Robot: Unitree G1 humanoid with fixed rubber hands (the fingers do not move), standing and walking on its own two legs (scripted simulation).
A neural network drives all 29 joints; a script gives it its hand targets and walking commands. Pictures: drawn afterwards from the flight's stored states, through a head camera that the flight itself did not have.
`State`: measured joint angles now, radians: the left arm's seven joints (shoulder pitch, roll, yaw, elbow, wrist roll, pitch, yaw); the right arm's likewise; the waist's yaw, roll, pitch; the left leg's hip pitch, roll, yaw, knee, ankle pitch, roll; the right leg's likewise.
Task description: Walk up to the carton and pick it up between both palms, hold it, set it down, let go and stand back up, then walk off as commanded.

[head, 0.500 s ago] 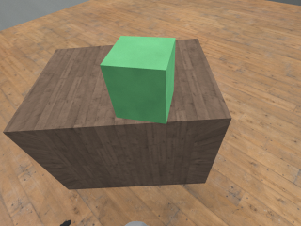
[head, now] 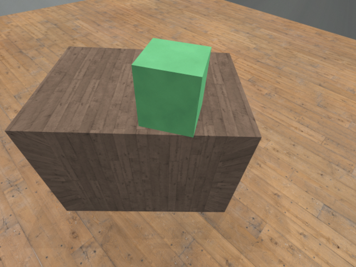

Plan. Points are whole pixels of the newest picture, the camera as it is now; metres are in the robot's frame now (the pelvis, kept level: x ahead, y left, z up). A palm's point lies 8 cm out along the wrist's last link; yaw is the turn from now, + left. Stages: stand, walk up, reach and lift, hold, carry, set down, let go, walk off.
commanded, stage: walk off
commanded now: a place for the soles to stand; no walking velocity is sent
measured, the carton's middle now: (173, 88) +0.70 +0.01 +0.03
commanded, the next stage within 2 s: stand in 0.90 s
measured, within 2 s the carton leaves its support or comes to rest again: neither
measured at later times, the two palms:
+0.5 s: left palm out of the picture +0.13 +0.26 -0.11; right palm out of the picture +0.07 -0.30 -0.11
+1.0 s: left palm out of the picture +0.12 +0.26 -0.11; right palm out of the picture +0.06 -0.31 -0.11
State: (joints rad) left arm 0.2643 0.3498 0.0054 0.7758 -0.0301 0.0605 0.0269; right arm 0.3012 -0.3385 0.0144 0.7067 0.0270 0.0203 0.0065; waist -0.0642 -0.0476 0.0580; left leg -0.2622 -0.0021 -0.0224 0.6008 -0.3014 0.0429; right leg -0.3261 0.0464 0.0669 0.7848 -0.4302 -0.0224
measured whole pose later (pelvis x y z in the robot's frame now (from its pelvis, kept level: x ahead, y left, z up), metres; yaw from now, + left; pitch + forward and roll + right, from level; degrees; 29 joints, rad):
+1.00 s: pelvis +0.01 -0.01 +0.00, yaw +0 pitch -2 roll +0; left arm 0.27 0.34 0.01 0.77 -0.03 0.01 0.01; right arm 0.29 -0.34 0.01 0.84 0.03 0.00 0.01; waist -0.07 -0.02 0.02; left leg -0.27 0.01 0.01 0.62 -0.32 0.01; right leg -0.24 0.03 0.05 0.60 -0.32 0.00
